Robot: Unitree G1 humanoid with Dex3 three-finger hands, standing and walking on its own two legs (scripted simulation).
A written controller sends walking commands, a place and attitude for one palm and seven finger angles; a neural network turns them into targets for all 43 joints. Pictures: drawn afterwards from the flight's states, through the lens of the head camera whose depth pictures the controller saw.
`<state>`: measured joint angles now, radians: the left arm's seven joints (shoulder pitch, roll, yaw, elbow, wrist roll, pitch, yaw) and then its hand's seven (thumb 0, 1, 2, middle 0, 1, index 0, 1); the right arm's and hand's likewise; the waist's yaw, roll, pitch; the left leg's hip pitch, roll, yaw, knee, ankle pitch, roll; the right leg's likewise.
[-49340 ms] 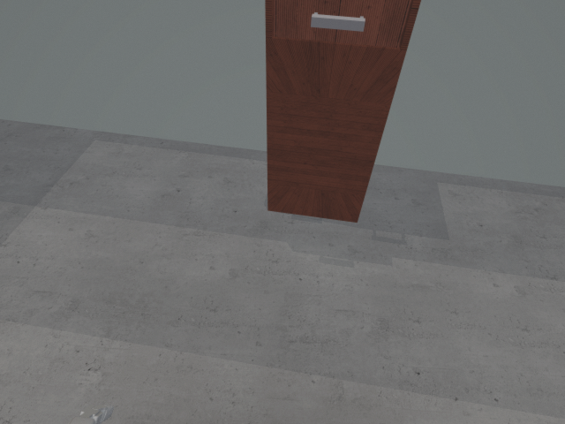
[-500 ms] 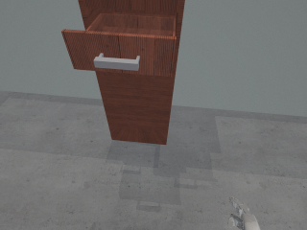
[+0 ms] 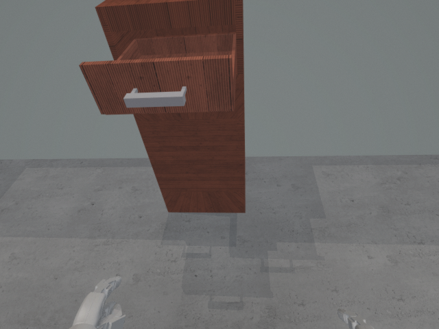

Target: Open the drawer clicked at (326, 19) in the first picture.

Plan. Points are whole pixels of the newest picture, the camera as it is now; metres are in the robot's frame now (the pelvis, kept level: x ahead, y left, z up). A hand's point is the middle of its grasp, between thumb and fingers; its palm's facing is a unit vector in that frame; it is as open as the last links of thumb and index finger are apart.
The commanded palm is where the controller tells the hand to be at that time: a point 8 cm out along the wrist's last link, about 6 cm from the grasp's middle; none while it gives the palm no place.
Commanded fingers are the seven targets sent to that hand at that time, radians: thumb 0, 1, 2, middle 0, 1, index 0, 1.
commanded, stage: let the arm hang, fingers relaxed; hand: left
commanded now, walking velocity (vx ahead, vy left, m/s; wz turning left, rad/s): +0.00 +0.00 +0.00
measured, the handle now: (157, 95) +0.64 +0.15 +0.14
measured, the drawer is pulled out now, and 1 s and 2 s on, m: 0.24 0.24 0.24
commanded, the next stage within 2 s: look to check the result in 0.86 s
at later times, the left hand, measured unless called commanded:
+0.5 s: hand out of the picture -0.05 +0.23 -0.13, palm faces +0.06 -0.94 -0.33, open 7.4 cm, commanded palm none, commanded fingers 0.00 0.90 0.90 -0.20 -0.30 -0.20 -0.30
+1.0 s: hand out of the picture +0.09 +0.22 -0.12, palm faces +0.00 -0.94 -0.33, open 7.4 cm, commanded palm none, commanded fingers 0.00 0.90 0.90 -0.20 -0.30 -0.20 -0.30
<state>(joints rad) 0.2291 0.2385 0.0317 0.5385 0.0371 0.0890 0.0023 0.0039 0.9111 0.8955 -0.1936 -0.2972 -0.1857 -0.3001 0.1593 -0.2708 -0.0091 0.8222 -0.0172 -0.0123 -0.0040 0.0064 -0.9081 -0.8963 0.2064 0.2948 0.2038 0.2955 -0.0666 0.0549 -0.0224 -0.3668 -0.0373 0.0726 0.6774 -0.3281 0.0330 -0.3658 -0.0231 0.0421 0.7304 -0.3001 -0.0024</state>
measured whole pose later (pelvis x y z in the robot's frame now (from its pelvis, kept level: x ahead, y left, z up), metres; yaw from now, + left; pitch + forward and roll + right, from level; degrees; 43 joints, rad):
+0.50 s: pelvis -0.02 -0.01 +0.03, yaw +3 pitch -2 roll +0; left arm 0.31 0.28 0.02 1.12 0.01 0.01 0.01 0.00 0.91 0.89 -0.20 -0.30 -0.20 -0.30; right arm 0.24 -0.24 -0.04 1.07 -0.02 0.01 -0.02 0.01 -0.91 -0.90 0.21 0.29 0.20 0.30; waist 0.01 0.04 0.05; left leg -0.23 -0.02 0.03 0.41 -0.15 0.04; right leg -0.19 -0.01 0.00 0.43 -0.21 0.00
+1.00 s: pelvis +0.01 -0.03 +0.03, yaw +3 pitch -1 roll +0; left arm 0.10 0.33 0.01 1.09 0.01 -0.02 0.00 0.00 0.90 0.89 -0.21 -0.30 -0.20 -0.30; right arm 0.17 -0.35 -0.03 1.12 -0.02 0.00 -0.01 0.00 -0.91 -0.90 0.21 0.29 0.20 0.30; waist -0.03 0.01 0.06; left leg -0.17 0.01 0.02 0.34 -0.15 0.00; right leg -0.12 0.03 -0.01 0.34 -0.19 -0.03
